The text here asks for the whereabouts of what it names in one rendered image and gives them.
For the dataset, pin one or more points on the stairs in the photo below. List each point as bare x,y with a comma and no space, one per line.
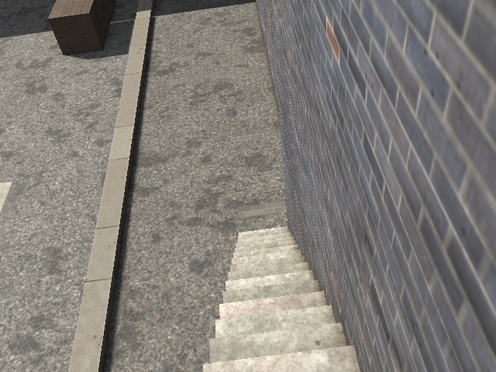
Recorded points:
274,318

